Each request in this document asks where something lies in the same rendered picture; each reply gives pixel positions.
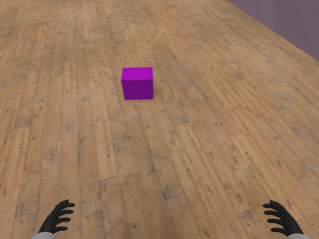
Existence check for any robot right hand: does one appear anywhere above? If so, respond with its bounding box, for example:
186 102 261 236
262 200 304 237

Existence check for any carton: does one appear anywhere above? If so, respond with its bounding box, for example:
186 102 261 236
121 67 154 101

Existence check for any robot left hand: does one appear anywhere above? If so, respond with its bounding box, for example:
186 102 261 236
38 199 75 234

